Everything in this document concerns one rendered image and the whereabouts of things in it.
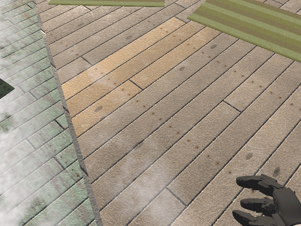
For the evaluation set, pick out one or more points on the right robot hand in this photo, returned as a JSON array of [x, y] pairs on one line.
[[283, 210]]

